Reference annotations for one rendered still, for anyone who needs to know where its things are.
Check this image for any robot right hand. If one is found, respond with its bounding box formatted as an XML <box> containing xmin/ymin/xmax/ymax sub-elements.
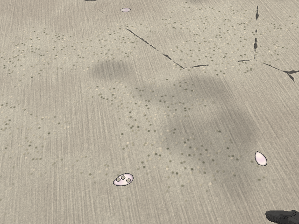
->
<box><xmin>265</xmin><ymin>210</ymin><xmax>299</xmax><ymax>224</ymax></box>

